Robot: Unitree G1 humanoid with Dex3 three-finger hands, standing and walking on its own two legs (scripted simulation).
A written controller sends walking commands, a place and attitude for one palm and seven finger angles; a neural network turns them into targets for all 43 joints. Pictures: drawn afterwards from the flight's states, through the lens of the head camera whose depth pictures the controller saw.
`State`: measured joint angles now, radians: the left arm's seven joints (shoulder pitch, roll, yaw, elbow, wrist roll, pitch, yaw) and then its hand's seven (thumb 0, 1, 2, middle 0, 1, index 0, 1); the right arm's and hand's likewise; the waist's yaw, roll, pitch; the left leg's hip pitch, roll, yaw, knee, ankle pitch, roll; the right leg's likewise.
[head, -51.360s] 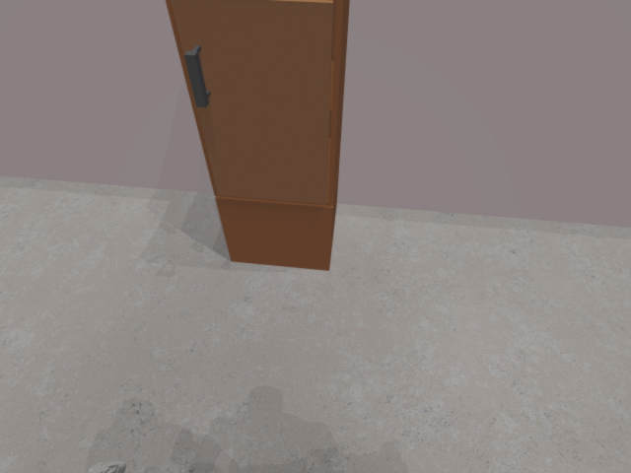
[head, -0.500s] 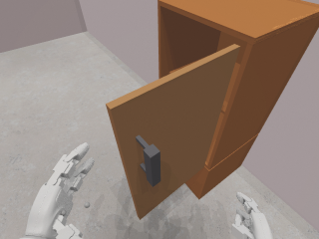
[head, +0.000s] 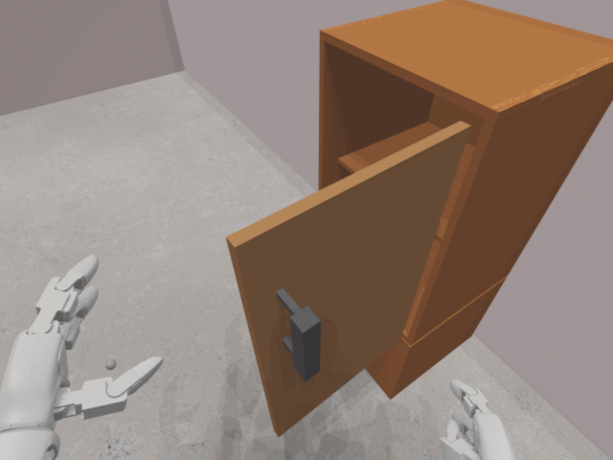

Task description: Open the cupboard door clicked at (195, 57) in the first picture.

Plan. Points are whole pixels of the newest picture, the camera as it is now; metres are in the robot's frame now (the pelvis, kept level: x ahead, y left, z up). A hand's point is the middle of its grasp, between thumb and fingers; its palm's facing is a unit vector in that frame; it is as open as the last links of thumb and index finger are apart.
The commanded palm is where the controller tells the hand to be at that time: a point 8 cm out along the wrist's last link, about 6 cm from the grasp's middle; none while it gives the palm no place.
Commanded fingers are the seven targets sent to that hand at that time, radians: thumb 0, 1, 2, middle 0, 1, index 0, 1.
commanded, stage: draw the hand back to the body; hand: left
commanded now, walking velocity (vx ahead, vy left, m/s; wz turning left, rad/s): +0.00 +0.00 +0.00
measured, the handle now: (296, 334) +0.27 +0.05 +0.05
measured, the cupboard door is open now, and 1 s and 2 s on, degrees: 93 93 93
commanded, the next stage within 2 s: step back with the hand held close in 0.64 s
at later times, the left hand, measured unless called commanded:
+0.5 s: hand (92, 325) +0.19 +0.24 +0.16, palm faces +0.41 -0.82 -0.40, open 7.6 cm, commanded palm +0.15 +0.28 +0.18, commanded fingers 0.00 0.90 0.90 -0.20 -0.30 -0.20 -0.30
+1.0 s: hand (87, 328) +0.19 +0.25 +0.15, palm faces +0.35 -0.81 -0.47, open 7.4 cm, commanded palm +0.14 +0.28 +0.18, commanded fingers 0.00 0.90 0.90 -0.20 -0.30 -0.20 -0.30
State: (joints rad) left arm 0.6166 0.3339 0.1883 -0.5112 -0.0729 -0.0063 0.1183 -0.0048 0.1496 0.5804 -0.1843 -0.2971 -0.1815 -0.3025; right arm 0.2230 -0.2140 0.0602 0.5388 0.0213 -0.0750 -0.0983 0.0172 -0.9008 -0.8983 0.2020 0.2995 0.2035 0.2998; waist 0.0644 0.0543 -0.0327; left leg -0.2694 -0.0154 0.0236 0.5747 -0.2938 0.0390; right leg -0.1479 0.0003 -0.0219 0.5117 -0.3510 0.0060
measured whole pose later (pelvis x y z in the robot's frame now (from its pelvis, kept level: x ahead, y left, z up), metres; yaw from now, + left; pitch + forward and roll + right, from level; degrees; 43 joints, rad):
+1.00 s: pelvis -0.01 -0.01 +0.01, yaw -2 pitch -1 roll -1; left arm 0.53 0.39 0.37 -0.42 -0.07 -0.09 0.11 0.01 0.89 0.90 -0.21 -0.30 -0.21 -0.30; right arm 0.15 -0.24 -0.01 0.55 0.02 0.04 -0.07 0.02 -0.90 -0.90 0.20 0.30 0.20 0.30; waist 0.03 0.05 0.03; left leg -0.23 0.02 0.05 0.45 -0.21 0.02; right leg -0.12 0.03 0.01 0.38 -0.25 0.00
